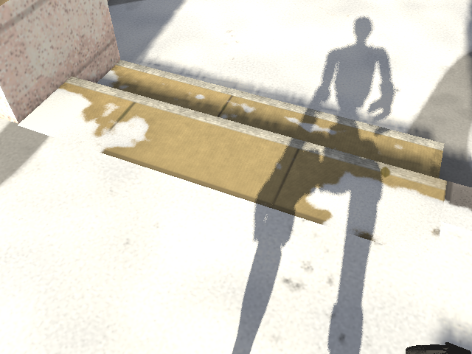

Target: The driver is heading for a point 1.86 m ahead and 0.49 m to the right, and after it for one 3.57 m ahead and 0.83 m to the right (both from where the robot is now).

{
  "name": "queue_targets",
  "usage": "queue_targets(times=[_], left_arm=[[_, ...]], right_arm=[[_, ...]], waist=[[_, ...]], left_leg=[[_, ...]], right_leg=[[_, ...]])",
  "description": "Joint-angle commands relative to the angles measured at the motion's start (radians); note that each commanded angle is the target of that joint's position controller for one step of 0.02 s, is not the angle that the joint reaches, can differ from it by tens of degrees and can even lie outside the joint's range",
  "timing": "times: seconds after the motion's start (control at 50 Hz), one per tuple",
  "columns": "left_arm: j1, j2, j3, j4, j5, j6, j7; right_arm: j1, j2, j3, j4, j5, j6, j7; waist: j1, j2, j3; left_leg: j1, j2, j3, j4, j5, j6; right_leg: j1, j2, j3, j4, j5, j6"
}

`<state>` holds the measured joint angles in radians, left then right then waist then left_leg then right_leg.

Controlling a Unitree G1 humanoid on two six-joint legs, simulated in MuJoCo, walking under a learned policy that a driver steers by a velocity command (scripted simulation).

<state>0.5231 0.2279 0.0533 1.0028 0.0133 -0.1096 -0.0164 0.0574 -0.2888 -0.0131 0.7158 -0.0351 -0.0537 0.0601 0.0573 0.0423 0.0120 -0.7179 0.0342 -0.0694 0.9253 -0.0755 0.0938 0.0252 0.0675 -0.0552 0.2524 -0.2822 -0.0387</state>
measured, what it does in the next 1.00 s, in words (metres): walks ahead, turning right: left foot, then right foot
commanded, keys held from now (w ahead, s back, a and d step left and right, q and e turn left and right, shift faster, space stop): w+shift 0.50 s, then w+e+shift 0.50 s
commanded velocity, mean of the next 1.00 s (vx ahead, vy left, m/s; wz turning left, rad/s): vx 1.00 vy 0.00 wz -0.25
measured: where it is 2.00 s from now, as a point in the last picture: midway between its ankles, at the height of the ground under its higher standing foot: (357, 113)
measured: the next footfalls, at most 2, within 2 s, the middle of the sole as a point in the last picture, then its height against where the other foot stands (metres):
left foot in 0.18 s outside the picture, level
right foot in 0.62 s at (286, 253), level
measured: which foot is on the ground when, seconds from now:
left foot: up 0.00-0.16, down 0.18-0.64, up 0.66-1.00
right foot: down 0.00-0.18, up 0.20-0.60, down 0.62-1.00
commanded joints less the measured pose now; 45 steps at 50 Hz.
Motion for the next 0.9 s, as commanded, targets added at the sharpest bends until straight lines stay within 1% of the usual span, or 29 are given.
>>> queue_targets(times=[0.02,0.06,0.1,0.14,0.16,0.18,0.2,0.22,0.24,0.26,0.32,0.34,0.36,0.4,0.44,0.46,0.5,0.56,0.58,0.6,0.62,0.64,0.66,0.68,0.72,0.76,0.8,0.84,0.9], left_arm=[[-0.047,0.119,0.014,-0.067,-0.02,-0.035,0.001],[-0.023,0.153,0.017,-0.056,-0.019,-0.034,0.005],[-0.004,0.196,0.02,-0.05,-0.006,-0.023,0.015],[-0.015,0.243,0.027,-0.045,0.016,0.005,0.036],[-0.053,0.247,0.028,-0.054,0.018,0.021,0.041],[-0.056,0.192,0.016,-0.08,0.022,0.023,0.036],[0.047,0.039,-0.014,-0.123,-0.025,0.008,0.009],[-0.024,0.155,0.006,-0.138,-0.027,-0.001,0.017],[-0.167,0.165,0.006,-0.171,-0.023,-0.007,0.021],[-0.204,0.136,-0.004,-0.184,-0.016,-0.011,0.017],[-0.211,0.078,-0.019,-0.198,0.025,0.035,-0.014],[-0.242,0.067,-0.021,-0.212,0.031,0.046,-0.021],[-0.29,0.057,-0.029,-0.246,0.037,0.051,-0.029],[-0.452,0.073,-0.036,-0.309,0.036,0.05,-0.036],[-0.532,0.065,-0.049,-0.338,0.024,0.039,-0.046],[-0.559,0.047,-0.058,-0.352,0.016,0.034,-0.054],[-0.588,0.072,-0.054,-0.358,0.006,0.035,-0.05],[-0.546,0.122,-0.04,-0.342,0.016,0.036,-0.033],[-0.454,0.147,-0.028,-0.319,0.016,0.037,-0.024],[-0.269,0.179,-0.011,-0.262,0.013,0.039,-0.014],[-0.062,0.217,0.011,-0.2,0.018,0.043,-0.002],[0.043,0.311,0.046,-0.178,0.029,0.054,0.014],[0.0,0.357,0.064,-0.171,0.021,0.065,0.008],[-0.082,0.302,0.065,-0.19,0.008,0.066,0.001],[-0.124,0.216,0.05,-0.165,0.002,0.06,0.007],[-0.15,0.169,0.031,-0.156,0.001,0.052,0.019],[-0.144,0.188,0.033,-0.164,-0.01,0.036,0.019],[-0.166,0.208,0.039,-0.187,-0.009,0.025,0.018],[-0.153,0.247,0.06,-0.206,-0.023,0.013,0.003]], right_arm=[[-0.177,-0.01,0.022,-0.102,0.003,-0.018,0.017],[-0.188,-0.023,0.023,-0.104,0.006,-0.02,0.011],[-0.145,-0.054,0.013,-0.091,-0.002,-0.02,-0.006],[0.082,-0.115,-0.013,-0.025,-0.001,-0.018,-0.029],[0.291,-0.143,-0.031,0.047,0.001,-0.015,-0.044],[0.461,-0.208,-0.056,0.085,-0.018,-0.011,-0.063],[0.415,-0.266,-0.077,0.073,-0.03,-0.012,-0.063],[0.371,-0.228,-0.082,0.063,-0.01,-0.004,-0.053],[0.306,-0.171,-0.073,0.078,-0.003,-0.014,-0.054],[0.292,-0.125,-0.066,0.101,-0.003,-0.025,-0.052],[0.287,-0.04,-0.037,0.146,0.003,-0.051,-0.061],[0.311,-0.028,-0.033,0.16,0.018,-0.059,-0.059],[0.324,-0.063,-0.04,0.17,0.027,-0.065,-0.059],[0.345,-0.063,-0.039,0.176,0.028,-0.075,-0.051],[0.352,-0.058,-0.037,0.178,0.039,-0.084,-0.044],[0.375,-0.089,-0.043,0.184,0.048,-0.092,-0.044],[0.411,-0.121,-0.047,0.206,0.053,-0.096,-0.044],[0.454,-0.17,-0.054,0.227,0.023,-0.077,-0.061],[0.456,-0.185,-0.057,0.232,0.003,-0.06,-0.074],[0.436,-0.199,-0.062,0.229,-0.012,-0.042,-0.088],[0.388,-0.203,-0.063,0.212,-0.019,-0.029,-0.095],[0.391,-0.116,-0.043,0.167,-0.01,-0.039,-0.085],[0.468,-0.052,-0.028,0.121,0.028,-0.064,-0.057],[0.335,-0.102,-0.028,0.083,0.019,-0.077,-0.067],[0.221,-0.081,-0.012,0.034,-0.002,-0.093,-0.066],[0.2,-0.055,-0.004,-0.002,-0.033,-0.058,-0.058],[0.148,-0.044,0.003,-0.051,-0.04,-0.024,-0.052],[0.003,-0.037,0.017,-0.122,-0.027,-0.02,-0.041],[-0.062,-0.029,0.028,-0.142,0.009,-0.023,-0.026]], waist=[[-0.015,-0.048,0.128],[-0.021,-0.071,0.12],[-0.055,-0.119,0.049],[-0.172,-0.179,-0.099],[-0.269,-0.17,-0.191],[-0.31,-0.097,-0.301],[-0.159,0.241,-0.425],[-0.193,0.116,-0.405],[-0.179,0.016,-0.204],[-0.143,-0.063,-0.086],[-0.038,-0.045,0.008],[-0.035,-0.037,0.036],[-0.028,0.01,0.066],[-0.054,-0.018,0.143],[-0.062,-0.048,0.159],[-0.072,-0.025,0.146],[-0.079,-0.036,0.144],[-0.055,0.025,0.043],[-0.004,0.06,-0.026],[0.081,0.084,-0.119],[0.186,0.072,-0.193],[0.167,-0.082,-0.272],[0.05,-0.369,-0.393],[0.066,-0.169,-0.299],[0.002,0.017,-0.089],[-0.081,0.005,-0.002],[-0.106,-0.023,0.049],[-0.093,-0.043,0.114],[-0.051,-0.072,0.076]], left_leg=[[0.145,0.003,0.149,-0.258,0.189,0.001],[0.186,-0.01,0.167,-0.336,0.213,0.024],[0.245,-0.075,0.203,-0.367,0.105,0.048],[0.469,-0.13,0.187,-0.368,-0.044,0.081],[0.679,-0.114,0.166,-0.42,-0.049,0.104],[0.94,0.056,-0.009,-0.373,-0.285,0.133],[1.215,0.339,-0.601,-0.502,-0.536,0.244],[1.203,0.335,-0.745,-0.624,-0.545,0.272],[1.055,0.291,-0.548,-0.638,-0.402,0.243],[0.876,0.257,-0.432,-0.67,-0.255,0.219],[0.612,0.152,-0.25,-0.75,-0.179,0.151],[0.59,0.124,-0.2,-0.772,-0.143,0.137],[0.558,0.14,-0.198,-0.817,-0.147,0.158],[0.514,0.097,-0.109,-0.881,-0.041,0.152],[0.449,0.028,0.007,-0.905,0.138,0.113],[0.423,0.052,0.004,-0.955,0.185,0.108],[0.546,0.089,0.025,-0.987,0.354,0.095],[0.841,0.125,0.121,-0.784,0.934,0.043],[0.879,0.145,0.146,-0.618,1.081,0.027],[0.856,0.155,0.169,-0.38,1.14,0.013],[0.735,0.131,0.195,-0.064,1.03,-0.001],[0.433,0.034,0.195,0.359,0.454,-0.02],[0.05,-0.138,0.073,0.67,-0.375,-0.065],[-0.077,-0.064,-0.022,0.676,-0.277,-0.039],[-0.036,0.024,-0.022,0.49,-0.221,-0.036],[0.05,0.052,-0.02,0.383,-0.279,-0.073],[0.07,0.07,0.007,0.236,-0.341,-0.11],[0.144,0.07,0.054,0.013,-0.167,-0.138],[0.401,0.018,0.082,-0.238,0.181,-0.139]], right_leg=[[-0.186,-0.2,0.076,-0.301,0.408,-0.109],[-0.071,-0.227,0.043,-0.292,0.615,-0.101],[0.077,-0.253,0.016,-0.144,1.06,-0.088],[0.13,-0.283,0.002,0.188,1.322,-0.072],[0.062,-0.268,-0.014,0.453,1.253,-0.063],[-0.159,-0.216,-0.011,0.798,0.898,-0.072],[-0.58,-0.01,0.047,1.203,-0.099,-0.023],[-0.746,-0.026,0.146,1.291,-0.114,-0.059],[-0.813,-0.092,0.145,1.233,-0.023,-0.068],[-0.778,-0.124,0.139,1.146,-0.001,-0.068],[-0.662,-0.176,0.142,0.997,-0.001,-0.039],[-0.682,-0.193,0.125,0.959,-0.007,-0.031],[-0.725,-0.209,0.104,0.906,0.007,-0.014],[-0.772,-0.22,0.055,0.745,0.139,0.005],[-0.634,-0.187,-0.005,0.511,0.335,-0.002],[-0.525,-0.17,-0.026,0.425,0.432,-0.016],[-0.484,-0.139,-0.042,0.348,0.521,-0.043],[-0.466,-0.026,-0.116,0.316,0.346,-0.092],[-0.375,0.016,-0.116,0.327,0.263,-0.11],[-0.2,0.046,-0.106,0.34,0.198,-0.132],[0.011,0.019,-0.061,0.312,0.142,-0.163],[0.252,-0.18,0.24,0.342,-0.066,-0.239],[0.474,-0.392,0.866,0.133,-0.122,-0.412],[0.425,-0.351,0.853,0.066,-0.061,-0.389],[0.107,-0.284,0.629,0.025,0.089,-0.321],[-0.137,-0.204,0.517,-0.01,0.144,-0.3],[-0.286,-0.169,0.474,-0.066,0.111,-0.31],[-0.447,-0.123,0.426,-0.133,0.144,-0.3],[-0.514,-0.081,0.377,-0.145,0.303,-0.222]])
